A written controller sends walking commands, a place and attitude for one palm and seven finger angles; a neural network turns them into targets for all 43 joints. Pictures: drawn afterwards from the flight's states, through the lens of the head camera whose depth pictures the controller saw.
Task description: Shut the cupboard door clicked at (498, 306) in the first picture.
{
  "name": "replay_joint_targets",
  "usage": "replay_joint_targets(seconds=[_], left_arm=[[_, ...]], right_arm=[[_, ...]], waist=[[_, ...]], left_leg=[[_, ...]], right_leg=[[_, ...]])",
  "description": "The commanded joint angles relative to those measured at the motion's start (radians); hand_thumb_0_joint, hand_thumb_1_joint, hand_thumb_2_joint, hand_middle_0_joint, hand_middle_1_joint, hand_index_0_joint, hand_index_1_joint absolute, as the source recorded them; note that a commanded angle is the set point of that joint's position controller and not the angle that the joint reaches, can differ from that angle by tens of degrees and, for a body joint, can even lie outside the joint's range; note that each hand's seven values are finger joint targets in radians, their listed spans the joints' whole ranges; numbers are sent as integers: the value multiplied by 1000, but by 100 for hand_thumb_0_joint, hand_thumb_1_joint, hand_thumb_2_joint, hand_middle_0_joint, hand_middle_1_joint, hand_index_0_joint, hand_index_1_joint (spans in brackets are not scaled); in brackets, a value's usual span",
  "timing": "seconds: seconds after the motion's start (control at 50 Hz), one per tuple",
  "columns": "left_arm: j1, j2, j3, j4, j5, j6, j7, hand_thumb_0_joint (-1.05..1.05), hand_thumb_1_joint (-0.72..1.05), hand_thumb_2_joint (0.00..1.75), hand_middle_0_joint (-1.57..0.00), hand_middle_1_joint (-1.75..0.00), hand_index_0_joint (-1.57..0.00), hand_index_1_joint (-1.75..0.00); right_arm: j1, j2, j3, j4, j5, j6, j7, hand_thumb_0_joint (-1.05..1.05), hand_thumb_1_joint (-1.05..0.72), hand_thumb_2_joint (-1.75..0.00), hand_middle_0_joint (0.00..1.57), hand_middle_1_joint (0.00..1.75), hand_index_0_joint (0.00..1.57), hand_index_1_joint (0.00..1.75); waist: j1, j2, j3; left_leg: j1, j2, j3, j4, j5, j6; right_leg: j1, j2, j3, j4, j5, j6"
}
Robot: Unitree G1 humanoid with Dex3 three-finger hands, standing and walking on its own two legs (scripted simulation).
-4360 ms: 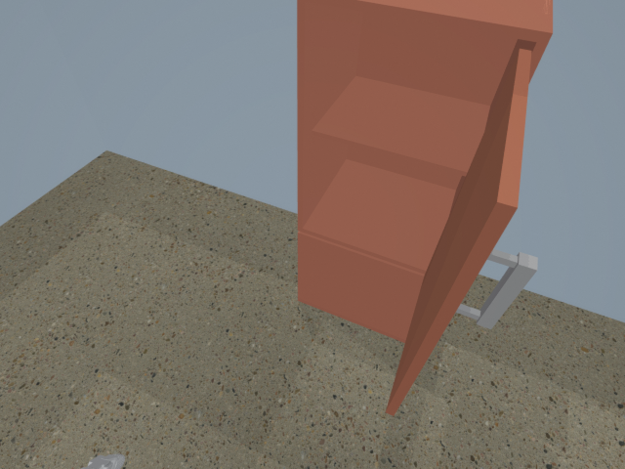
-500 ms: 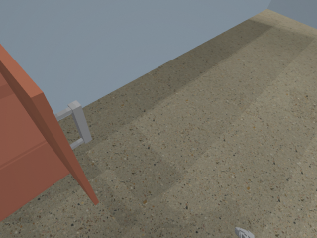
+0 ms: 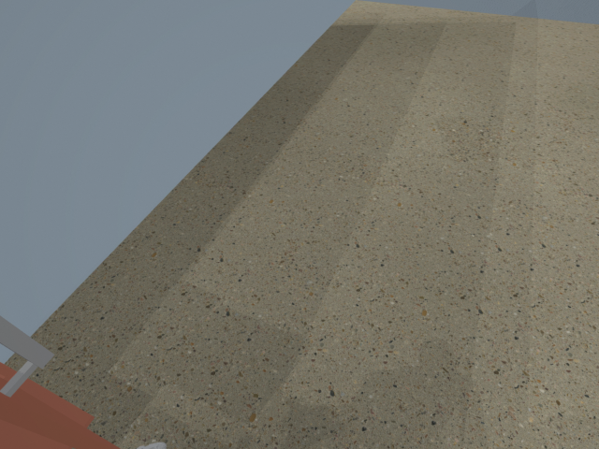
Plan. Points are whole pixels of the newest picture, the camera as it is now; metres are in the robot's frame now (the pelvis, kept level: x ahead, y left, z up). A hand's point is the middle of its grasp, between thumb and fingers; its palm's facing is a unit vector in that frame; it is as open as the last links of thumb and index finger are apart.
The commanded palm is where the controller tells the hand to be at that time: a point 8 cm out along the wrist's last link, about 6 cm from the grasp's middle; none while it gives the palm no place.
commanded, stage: walk around to get in front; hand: left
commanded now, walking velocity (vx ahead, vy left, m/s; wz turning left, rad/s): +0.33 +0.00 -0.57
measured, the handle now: out of the picture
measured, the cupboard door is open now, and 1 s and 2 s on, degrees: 90 90 90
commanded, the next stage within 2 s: none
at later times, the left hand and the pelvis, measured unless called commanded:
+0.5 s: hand (171, 420) +0.20 +0.24 -0.18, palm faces -0.17 -0.97 -0.15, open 7.4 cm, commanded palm none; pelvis +0.19 +0.05 +0.00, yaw -17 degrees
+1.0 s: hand (303, 247) +0.55 +0.03 -0.16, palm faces -0.49 -0.86 -0.16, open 7.4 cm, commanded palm none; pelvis +0.36 -0.06 -0.01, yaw -26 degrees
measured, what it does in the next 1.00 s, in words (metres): walks ahead, turning right: left foot, then right foot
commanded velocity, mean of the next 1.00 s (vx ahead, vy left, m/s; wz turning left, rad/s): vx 0.36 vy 0.00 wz -0.31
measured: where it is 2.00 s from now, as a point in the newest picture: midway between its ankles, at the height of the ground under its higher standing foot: (377, 304)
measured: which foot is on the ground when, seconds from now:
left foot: up 0.00-0.36, down 0.38-0.96, up 0.98-1.00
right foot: down 0.00-0.38, up 0.40-0.94, down 0.96-1.00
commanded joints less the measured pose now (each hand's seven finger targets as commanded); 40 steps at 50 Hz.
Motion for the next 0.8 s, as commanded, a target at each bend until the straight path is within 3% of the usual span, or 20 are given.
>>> replay_joint_targets(seconds=[0.0, 0.02, 0.06, 0.18, 0.28, 0.3, 0.32, 0.34, 0.36, 0.38, 0.4, 0.44, 0.48, 0.54, 0.66, 0.78], left_arm=[[118, 171, 38, -8, 2, -35, 29, 0, 90, 90, -20, -30, -20, -30], [104, 164, 36, -9, 5, -41, 28, 0, 90, 90, -20, -30, -20, -30], [136, 165, 32, 3, 5, -56, 22, 0, 90, 90, -20, -30, -20, -30], [198, 165, 29, 40, 7, -69, 26, 0, 90, 90, -20, -30, -20, -30], [193, 174, 37, 57, 13, -62, 33, 0, 90, 90, -20, -30, -20, -30], [177, 179, 39, 59, 11, -63, 34, 0, 90, 90, -20, -30, -20, -30], [164, 170, 43, 60, 9, -63, 34, 0, 90, 90, -20, -30, -20, -30], [155, 139, 45, 53, 1, -64, 28, 0, 90, 90, -20, -30, -20, -30], [226, 68, 38, 39, -15, -54, 13, 0, 90, 90, -20, -30, -20, -30], [195, 82, 33, 28, -7, -54, 10, 0, 90, 90, -20, -30, -20, -30], [174, 92, 38, 36, 1, -51, 9, 0, 90, 90, -20, -30, -20, -30], [106, 70, 37, 45, 15, -42, -10, 0, 90, 90, -20, -30, -20, -30], [146, 31, 32, 68, 21, -19, -16, 0, 90, 90, -20, -30, -20, -30], [174, 6, 32, 76, 20, 5, -13, 0, 90, 90, -20, -30, -20, -30], [22, 6, 28, 23, 25, 12, -19, 0, 90, 90, -20, -30, -20, -30], [-164, -11, 2, -17, 19, -5, -19, 0, 90, 90, -20, -30, -20, -30]], right_arm=[[-192, -65, -16, -169, -8, -70, 12, 0, -90, -90, 20, 30, 20, 30], [-157, -49, -17, -150, -8, -71, 14, 0, -90, -90, 20, 30, 20, 30], [-137, -31, -15, -141, -6, -71, 16, 0, -90, -90, 20, 30, 20, 30], [-241, -16, -9, -191, 1, -85, 24, 0, -90, -90, 20, 30, 20, 30], [-264, -6, -2, -205, 9, -110, 21, 0, -90, -90, 20, 30, 20, 30], [-212, -17, -5, -192, 8, -117, 14, 0, -90, -90, 20, 30, 20, 30], [-88, -41, -14, -152, 5, -123, 1, 0, -90, -90, 20, 30, 20, 30], [100, -117, -31, -95, -2, -128, -16, 0, -90, -90, 20, 30, 20, 30], [207, -247, -59, -66, -15, -133, -25, 0, -90, -90, 20, 30, 20, 30], [215, -239, -42, -64, -3, -120, -27, 0, -90, -90, 20, 30, 20, 30], [100, -176, -30, -83, -2, -116, -27, 0, -90, -90, 20, 30, 20, 30], [-29, -67, -1, -111, -3, -127, -27, 0, -90, -90, 20, 30, 20, 30], [-42, -11, 13, -89, 0, -139, -30, 0, -90, -90, 20, 30, 20, 30], [-16, 8, 15, -61, 7, -148, -34, 0, -90, -90, 20, 30, 20, 30], [80, 6, 8, -6, 6, -152, -33, 0, -90, -90, 20, 30, 20, 30], [202, -1, 14, 64, -4, -142, -26, 0, -90, -90, 20, 30, 20, 30]], waist=[[61, -207, 109], [41, -180, 95], [32, -186, 88], [56, -193, 96], [59, -213, 72], [26, -199, 44], [-30, -149, -10], [-107, -31, -127], [-114, 305, -248], [-110, 288, -231], [-70, 201, -137], [-26, 87, 35], [21, 74, 66], [47, 77, 47], [16, 1, 90], [-48, 31, 116]], left_leg=[[-359, 13, -103, 109, 162, -18], [-311, 1, -91, 72, 186, -26], [-290, -14, -66, 27, 229, -40], [-307, -29, -74, -120, 306, -36], [-94, -84, -54, -348, 243, 2], [0, -105, -43, -412, 244, 11], [205, -121, -50, -492, 287, 21], [438, -51, -107, -542, 268, 34], [646, 284, -523, -642, 170, 115], [573, 351, -670, -775, 55, 155], [431, 334, -607, -824, -101, 158], [207, 253, -416, -846, -40, 133], [118, 184, -233, -839, 120, 102], [117, 153, -111, -849, 206, 100], [266, 172, -63, -886, 271, 169], [379, 176, 26, -835, 502, 179]], right_leg=[[122, -291, 398, -415, -2, -139], [109, -260, 345, -402, 92, -131], [110, -223, 290, -387, 253, -123], [144, -216, 328, -384, 279, -138], [120, -212, 358, -304, 370, -120], [111, -198, 350, -240, 444, -111], [38, -157, 327, -90, 493, -85], [-40, -81, 267, 143, 411, -51], [-288, 74, 121, 495, -117, 14], [-365, 56, 185, 671, -210, 6], [-379, -13, 200, 745, -141, -2], [-386, -84, 160, 755, 19, 8], [-330, -91, 144, 711, 96, 20], [-347, -93, 136, 681, 175, 34], [-503, -128, 111, 500, 248, 58], [-437, -110, 11, 164, 195, 42]])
